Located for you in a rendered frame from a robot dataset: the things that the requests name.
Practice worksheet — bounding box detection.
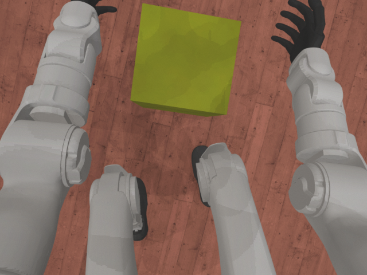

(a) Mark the robot right hand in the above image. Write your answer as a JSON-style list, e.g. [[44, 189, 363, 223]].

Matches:
[[271, 0, 326, 63]]

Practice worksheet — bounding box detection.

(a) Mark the robot left hand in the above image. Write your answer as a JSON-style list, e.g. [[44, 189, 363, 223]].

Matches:
[[71, 0, 117, 16]]

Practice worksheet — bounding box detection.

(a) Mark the robot right forearm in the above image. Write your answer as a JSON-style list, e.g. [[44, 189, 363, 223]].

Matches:
[[286, 48, 367, 170]]

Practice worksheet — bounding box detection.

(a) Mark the robot left forearm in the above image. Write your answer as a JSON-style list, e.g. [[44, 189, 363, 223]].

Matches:
[[0, 1, 102, 177]]

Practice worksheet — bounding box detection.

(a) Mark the robot left upper arm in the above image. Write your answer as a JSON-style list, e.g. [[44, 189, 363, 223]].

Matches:
[[0, 120, 92, 275]]

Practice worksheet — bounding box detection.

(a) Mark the carton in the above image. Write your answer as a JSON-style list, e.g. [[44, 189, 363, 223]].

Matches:
[[130, 3, 241, 117]]

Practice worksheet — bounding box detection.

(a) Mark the robot left foot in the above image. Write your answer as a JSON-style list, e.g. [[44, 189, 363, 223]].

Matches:
[[133, 177, 148, 241]]

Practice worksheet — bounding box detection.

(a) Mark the right robot shin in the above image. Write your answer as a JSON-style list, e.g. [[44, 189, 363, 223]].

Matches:
[[201, 143, 248, 179]]

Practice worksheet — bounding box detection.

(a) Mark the robot right upper arm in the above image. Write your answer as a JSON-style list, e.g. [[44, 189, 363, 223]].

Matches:
[[288, 160, 367, 275]]

